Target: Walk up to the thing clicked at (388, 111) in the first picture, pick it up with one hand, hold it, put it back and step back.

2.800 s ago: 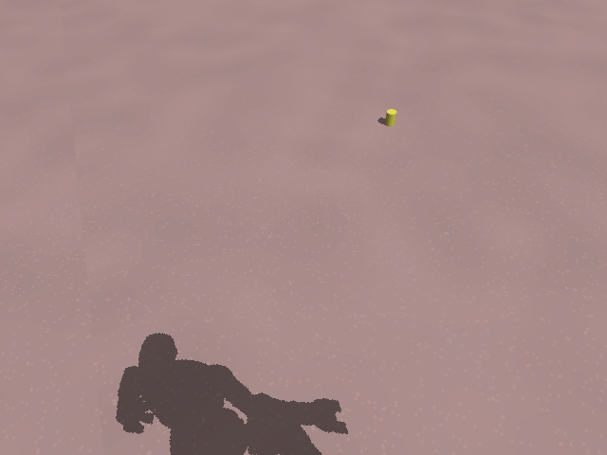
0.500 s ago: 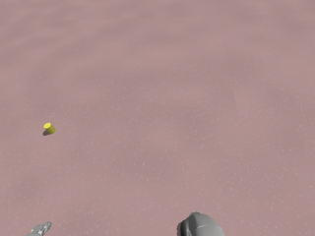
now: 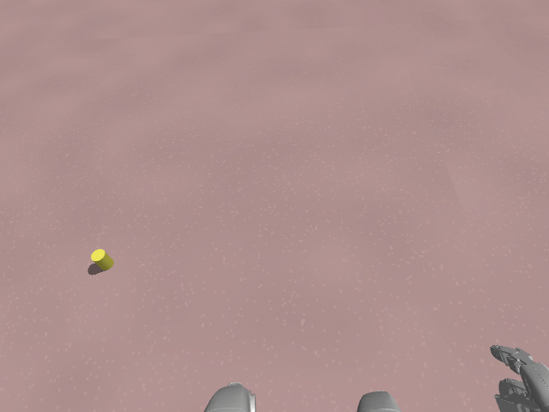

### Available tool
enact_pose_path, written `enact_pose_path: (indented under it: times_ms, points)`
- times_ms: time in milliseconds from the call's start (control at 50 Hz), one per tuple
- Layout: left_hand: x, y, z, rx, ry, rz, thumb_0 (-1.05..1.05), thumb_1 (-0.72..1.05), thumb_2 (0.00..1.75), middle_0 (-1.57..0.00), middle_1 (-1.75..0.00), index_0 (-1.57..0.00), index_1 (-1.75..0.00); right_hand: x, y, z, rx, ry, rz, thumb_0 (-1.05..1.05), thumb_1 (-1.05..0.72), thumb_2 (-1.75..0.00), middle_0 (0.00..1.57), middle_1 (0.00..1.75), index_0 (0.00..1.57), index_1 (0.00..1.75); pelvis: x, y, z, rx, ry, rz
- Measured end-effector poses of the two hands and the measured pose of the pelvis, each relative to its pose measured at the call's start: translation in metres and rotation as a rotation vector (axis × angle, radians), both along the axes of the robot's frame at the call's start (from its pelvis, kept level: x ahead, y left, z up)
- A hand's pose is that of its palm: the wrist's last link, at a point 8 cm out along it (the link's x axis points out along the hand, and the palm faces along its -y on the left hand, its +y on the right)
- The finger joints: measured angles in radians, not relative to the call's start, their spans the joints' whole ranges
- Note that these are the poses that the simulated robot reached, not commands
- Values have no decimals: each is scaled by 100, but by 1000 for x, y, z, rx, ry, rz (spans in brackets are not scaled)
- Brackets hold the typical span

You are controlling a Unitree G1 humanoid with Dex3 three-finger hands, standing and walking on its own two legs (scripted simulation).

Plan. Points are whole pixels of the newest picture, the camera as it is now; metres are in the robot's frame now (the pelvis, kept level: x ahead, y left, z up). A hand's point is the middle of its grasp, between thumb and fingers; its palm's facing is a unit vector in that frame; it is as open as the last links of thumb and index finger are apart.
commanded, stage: walk up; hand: left
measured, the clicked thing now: (102, 259) +0.72 +0.74 -0.68
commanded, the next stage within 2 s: none
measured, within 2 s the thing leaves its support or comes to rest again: neither
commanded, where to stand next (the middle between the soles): +0.26 +0.77 m, yaw -35 degrees
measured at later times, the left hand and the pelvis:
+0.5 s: hand (10, 340) +0.24 +0.46 -0.07, palm faces -0.13 -0.78 -0.61, open 7.4 cm; pelvis +0.09 +0.18 +0.02, yaw -11 degrees
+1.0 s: hand out of the picture +0.32 +0.66 -0.11, palm faces -0.38 -0.77 -0.52, open 7.4 cm; pelvis +0.14 +0.42 +0.02, yaw -21 degrees
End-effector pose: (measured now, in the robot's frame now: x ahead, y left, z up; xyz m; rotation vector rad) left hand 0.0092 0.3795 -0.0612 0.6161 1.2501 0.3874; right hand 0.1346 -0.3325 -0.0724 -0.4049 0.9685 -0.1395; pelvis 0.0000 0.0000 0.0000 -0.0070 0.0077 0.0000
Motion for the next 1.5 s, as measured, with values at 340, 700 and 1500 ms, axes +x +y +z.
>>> enact_pose_path:
  times_ms: [340, 700, 1500]
  points:
    - [219, 48, 16, -89, -161, -314, 0, 90, 90, -21, -30, -20, -30, -79, 129, -30, 79, 222, -343, 1, -90, -90, 20, 30, 21, 30, 75, 118, 16, -23, -25, -168]
    - [254, 265, 22, 19, -150, -365, 1, 89, 90, -21, -30, -21, -30, 0, 272, -30, 21, 81, -297, 0, -91, -90, 20, 30, 20, 30, 110, 305, -7, -18, -9, -267]
    - [361, 611, 5, 30, -156, -509, 1, 89, 90, -21, -30, -21, -30, -46, 655, -41, 7, 110, -503, 0, -91, -90, 20, 30, 20, 30, 144, 680, -21, 20, -68, -490]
